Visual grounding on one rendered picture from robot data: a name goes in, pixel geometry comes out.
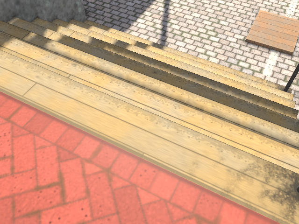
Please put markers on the stairs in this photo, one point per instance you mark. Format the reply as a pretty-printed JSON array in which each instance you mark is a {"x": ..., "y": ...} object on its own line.
[{"x": 241, "y": 110}]

